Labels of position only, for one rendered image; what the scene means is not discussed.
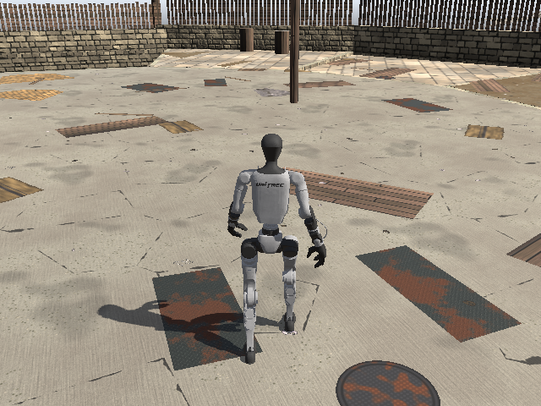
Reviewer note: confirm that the left robot forearm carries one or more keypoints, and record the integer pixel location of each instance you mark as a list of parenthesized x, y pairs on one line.
[(232, 218)]

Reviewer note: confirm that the right robot hand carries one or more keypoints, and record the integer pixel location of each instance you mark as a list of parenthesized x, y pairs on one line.
[(321, 256)]

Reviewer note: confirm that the right robot thigh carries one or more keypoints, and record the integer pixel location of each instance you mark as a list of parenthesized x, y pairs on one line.
[(289, 248)]

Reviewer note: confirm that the left robot foot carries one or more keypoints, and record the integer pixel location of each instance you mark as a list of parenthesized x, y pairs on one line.
[(249, 356)]

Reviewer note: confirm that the left robot upper arm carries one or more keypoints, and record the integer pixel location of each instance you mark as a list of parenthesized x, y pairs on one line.
[(240, 190)]

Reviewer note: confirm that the left robot hand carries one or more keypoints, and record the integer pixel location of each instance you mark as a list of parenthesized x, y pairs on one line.
[(234, 233)]

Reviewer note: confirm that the right robot upper arm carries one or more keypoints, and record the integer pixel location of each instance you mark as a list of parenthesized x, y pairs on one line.
[(302, 194)]

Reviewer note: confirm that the right robot forearm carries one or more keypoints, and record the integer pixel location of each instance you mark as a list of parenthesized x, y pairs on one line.
[(313, 229)]

